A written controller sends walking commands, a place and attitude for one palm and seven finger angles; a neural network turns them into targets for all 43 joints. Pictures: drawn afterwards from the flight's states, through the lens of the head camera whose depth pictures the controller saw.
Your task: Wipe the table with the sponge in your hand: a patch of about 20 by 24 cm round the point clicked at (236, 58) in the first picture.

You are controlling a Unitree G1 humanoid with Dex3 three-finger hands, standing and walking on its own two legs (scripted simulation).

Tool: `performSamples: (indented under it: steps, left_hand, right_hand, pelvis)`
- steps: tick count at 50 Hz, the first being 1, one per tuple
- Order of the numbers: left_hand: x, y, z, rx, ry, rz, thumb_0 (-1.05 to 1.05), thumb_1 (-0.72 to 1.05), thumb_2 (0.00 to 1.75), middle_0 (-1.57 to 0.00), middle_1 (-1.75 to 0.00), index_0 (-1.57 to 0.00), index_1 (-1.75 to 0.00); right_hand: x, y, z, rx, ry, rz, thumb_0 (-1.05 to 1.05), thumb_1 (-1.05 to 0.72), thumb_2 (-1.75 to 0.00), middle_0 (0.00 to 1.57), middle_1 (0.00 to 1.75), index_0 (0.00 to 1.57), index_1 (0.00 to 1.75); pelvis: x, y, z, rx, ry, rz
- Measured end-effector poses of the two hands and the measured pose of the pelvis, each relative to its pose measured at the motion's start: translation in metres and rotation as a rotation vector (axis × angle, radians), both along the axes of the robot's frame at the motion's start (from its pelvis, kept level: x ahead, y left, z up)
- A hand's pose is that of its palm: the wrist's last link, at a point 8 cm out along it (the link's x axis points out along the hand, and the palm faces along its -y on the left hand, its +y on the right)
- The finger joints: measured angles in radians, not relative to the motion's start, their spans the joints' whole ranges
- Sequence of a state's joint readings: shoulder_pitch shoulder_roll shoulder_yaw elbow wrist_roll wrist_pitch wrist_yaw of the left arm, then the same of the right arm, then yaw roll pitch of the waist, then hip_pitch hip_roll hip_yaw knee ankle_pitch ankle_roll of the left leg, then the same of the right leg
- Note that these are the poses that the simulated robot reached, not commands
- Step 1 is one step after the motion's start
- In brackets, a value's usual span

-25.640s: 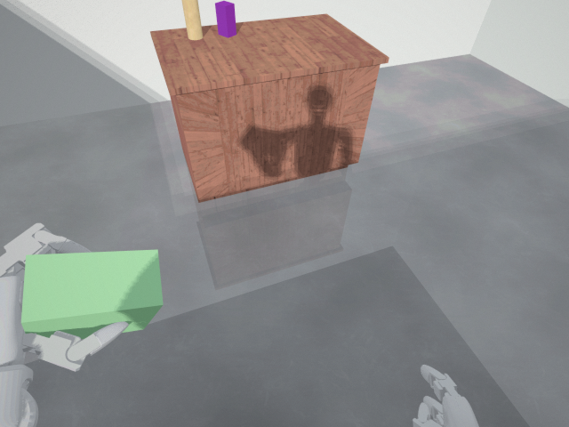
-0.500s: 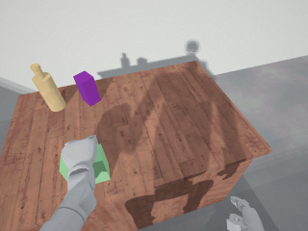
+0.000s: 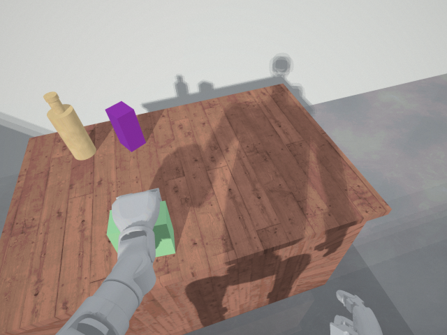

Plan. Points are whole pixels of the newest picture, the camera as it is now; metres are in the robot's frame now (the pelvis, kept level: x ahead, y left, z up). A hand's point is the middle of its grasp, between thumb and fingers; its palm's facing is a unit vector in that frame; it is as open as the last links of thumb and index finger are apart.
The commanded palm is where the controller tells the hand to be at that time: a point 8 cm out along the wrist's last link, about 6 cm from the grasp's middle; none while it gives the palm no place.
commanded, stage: slide across to the third lane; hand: left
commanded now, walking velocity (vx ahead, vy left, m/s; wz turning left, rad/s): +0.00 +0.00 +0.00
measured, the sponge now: (146, 237) +0.32 +0.21 -0.05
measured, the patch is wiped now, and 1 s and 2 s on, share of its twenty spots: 0.60 0.65 0.95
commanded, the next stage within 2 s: wipe forward along the third lane in 0.22 s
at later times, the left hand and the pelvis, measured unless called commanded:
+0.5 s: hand (161, 219) +0.34 +0.18 -0.01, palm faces -0.10 -0.04 -0.99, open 9.9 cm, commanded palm +0.33 +0.17 +0.02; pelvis -0.01 -0.01 +0.00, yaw +0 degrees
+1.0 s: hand (162, 199) +0.39 +0.19 -0.01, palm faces -0.11 +0.02 -0.99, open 9.8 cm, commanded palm +0.38 +0.19 +0.02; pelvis -0.03 -0.01 -0.01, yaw -1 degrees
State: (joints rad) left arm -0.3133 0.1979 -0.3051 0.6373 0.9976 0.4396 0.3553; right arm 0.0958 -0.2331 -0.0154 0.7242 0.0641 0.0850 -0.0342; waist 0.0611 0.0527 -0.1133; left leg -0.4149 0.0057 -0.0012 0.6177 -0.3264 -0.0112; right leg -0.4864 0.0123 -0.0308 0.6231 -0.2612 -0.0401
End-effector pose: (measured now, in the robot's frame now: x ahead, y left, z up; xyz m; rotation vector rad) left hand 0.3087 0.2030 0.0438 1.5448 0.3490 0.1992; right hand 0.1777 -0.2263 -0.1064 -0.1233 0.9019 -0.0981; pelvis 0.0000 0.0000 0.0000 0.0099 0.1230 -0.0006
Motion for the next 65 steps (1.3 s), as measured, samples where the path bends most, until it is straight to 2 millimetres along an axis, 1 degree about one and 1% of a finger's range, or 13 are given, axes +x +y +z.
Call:
performSamples:
  steps: [7,15,18,26,33,42,51,57,65]
  left_hand:
    - [0.004,-0.013,0.0,0.001,-0.001,-0.004,-0.01,-0.47,1.05,-0.71,-1.36,-0.74,-1.39]
    - [0.011,-0.03,0.001,-0.005,0.0,-0.027,-0.01,-0.47,1.06,-0.71,-1.36,-0.74,-1.39]
    - [0.012,-0.032,0.0,-0.002,0.0,-0.027,-0.01,-0.47,1.06,-0.71,-1.36,-0.74,-1.39]
    - [0.019,-0.031,-0.002,-0.013,0.006,0.0,-0.01,-0.48,1.06,-0.73,-1.35,-0.75,-1.38]
    - [0.038,-0.031,0.0,0.021,0.016,-0.012,-0.01,-0.49,1.06,-0.74,-1.34,-0.77,-1.37]
    - [0.053,-0.029,-0.001,0.027,0.017,0.002,-0.01,-0.5,1.06,-0.75,-1.33,-0.78,-1.36]
    - [0.071,-0.023,-0.001,0.04,0.02,0.006,0.0,-0.51,1.07,-0.76,-1.33,-0.78,-1.36]
    - [0.084,-0.019,0.0,0.044,0.022,0.01,0.0,-0.51,1.07,-0.76,-1.33,-0.78,-1.36]
    - [0.104,-0.012,0.0,0.046,0.023,0.025,0.0,-0.52,1.07,-0.76,-1.33,-0.79,-1.36]
  right_hand:
    - [0.003,0.001,0.001,0.015,-0.004,0.009,0.01,-0.9,-0.9,0.2,0.3,0.2,0.3]
    - [0.003,-0.002,0.003,0.014,-0.002,0.01,0.01,-0.9,-0.9,0.2,0.3,0.2,0.3]
    - [0.001,-0.004,0.004,0.013,0.001,0.004,0.01,-0.9,-0.9,0.2,0.3,0.2,0.3]
    - [-0.01,-0.012,0.001,-0.015,0.03,-0.011,0.01,-0.9,-0.9,0.2,0.3,0.2,0.3]
    - [-0.033,-0.022,-0.008,-0.039,0.073,-0.04,0.01,-0.9,-0.9,0.2,0.3,0.2,0.3]
    - [-0.076,-0.035,-0.022,-0.056,0.155,-0.094,0.01,-0.9,-0.9,0.2,0.3,0.2,0.3]
    - [-0.115,-0.046,-0.027,-0.081,0.206,-0.144,0.01,-0.9,-0.9,0.2,0.3,0.2,0.3]
    - [-0.131,-0.048,-0.029,-0.093,0.228,-0.162,0.01,-0.9,-0.9,0.2,0.3,0.2,0.3]
    - [-0.142,-0.046,-0.032,-0.091,0.25,-0.175,0.01,-0.9,-0.9,0.2,0.3,0.2,0.3]
  pelvis:
    - [-0.002,-0.002,0.0,0.001,-0.001,0.002]
    - [-0.005,-0.005,0.001,0.003,-0.001,0.001]
    - [-0.005,-0.006,0.001,0.004,0.0,-0.002]
    - [-0.009,-0.01,0.001,0.007,0.01,-0.004]
    - [-0.016,-0.012,-0.002,0.009,0.041,-0.005]
    - [-0.021,-0.013,-0.006,0.01,0.078,-0.016]
    - [-0.029,-0.013,-0.01,0.01,0.109,-0.021]
    - [-0.031,-0.011,-0.012,0.008,0.134,-0.023]
    - [-0.027,-0.008,-0.015,0.003,0.168,-0.029]
